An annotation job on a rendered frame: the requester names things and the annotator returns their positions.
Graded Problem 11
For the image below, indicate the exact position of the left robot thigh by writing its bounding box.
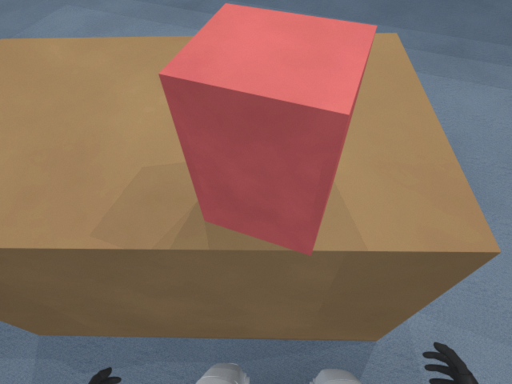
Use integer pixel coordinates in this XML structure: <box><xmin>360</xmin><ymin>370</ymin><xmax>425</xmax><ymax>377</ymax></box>
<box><xmin>196</xmin><ymin>363</ymin><xmax>250</xmax><ymax>384</ymax></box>

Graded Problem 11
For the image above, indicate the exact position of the right robot hand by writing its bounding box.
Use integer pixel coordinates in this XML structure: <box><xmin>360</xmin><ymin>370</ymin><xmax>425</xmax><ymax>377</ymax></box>
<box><xmin>422</xmin><ymin>342</ymin><xmax>478</xmax><ymax>384</ymax></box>

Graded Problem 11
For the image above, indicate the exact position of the pedestal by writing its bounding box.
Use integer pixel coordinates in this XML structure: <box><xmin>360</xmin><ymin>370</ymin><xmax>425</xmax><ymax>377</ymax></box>
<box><xmin>0</xmin><ymin>33</ymin><xmax>501</xmax><ymax>342</ymax></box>

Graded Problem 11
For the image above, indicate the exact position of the carton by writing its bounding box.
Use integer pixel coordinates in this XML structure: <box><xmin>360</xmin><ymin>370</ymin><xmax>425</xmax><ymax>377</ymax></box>
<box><xmin>158</xmin><ymin>3</ymin><xmax>377</xmax><ymax>256</ymax></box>

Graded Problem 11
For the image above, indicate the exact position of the left robot hand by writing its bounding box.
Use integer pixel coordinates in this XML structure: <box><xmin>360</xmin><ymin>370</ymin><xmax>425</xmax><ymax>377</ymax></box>
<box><xmin>88</xmin><ymin>367</ymin><xmax>122</xmax><ymax>384</ymax></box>

